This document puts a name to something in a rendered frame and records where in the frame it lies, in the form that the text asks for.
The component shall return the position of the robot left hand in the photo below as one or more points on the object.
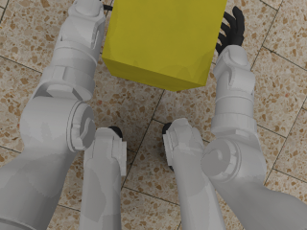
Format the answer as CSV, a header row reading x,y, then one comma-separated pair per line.
x,y
107,7

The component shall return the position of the left robot upper arm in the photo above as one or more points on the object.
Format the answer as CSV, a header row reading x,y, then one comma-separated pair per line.
x,y
53,131

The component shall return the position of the right robot forearm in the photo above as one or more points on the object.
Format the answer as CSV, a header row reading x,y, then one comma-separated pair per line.
x,y
234,101

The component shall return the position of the carton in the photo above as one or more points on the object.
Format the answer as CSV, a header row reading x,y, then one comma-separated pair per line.
x,y
168,44

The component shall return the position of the robot right shin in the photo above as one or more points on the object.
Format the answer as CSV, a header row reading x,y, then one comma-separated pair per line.
x,y
184,122

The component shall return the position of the robot right thigh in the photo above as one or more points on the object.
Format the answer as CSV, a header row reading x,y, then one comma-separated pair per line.
x,y
198,202

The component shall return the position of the right robot upper arm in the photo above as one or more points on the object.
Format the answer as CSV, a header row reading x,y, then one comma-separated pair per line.
x,y
237,172

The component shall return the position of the robot right hand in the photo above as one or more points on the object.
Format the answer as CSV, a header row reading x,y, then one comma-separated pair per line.
x,y
234,33

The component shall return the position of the left robot forearm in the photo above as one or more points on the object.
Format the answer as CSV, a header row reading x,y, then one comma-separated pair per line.
x,y
76,55

